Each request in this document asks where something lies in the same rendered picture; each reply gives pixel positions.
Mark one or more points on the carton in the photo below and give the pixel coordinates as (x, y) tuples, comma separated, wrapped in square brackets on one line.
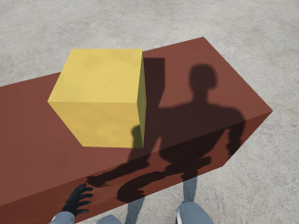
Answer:
[(100, 96)]

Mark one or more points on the left robot forearm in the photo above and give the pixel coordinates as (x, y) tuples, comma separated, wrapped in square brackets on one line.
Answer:
[(64, 217)]

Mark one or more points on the robot left hand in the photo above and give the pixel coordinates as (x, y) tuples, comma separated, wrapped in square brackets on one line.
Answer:
[(73, 203)]

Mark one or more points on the robot right thigh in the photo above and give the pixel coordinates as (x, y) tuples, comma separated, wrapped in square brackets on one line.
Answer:
[(192, 213)]

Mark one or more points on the robot left thigh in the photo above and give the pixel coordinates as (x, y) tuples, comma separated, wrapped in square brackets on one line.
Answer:
[(109, 219)]

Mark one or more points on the robot thigh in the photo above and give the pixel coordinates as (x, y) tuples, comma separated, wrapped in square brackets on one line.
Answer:
[(192, 213), (109, 219)]

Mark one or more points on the pedestal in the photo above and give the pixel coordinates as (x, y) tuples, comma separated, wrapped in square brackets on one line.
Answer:
[(199, 112)]

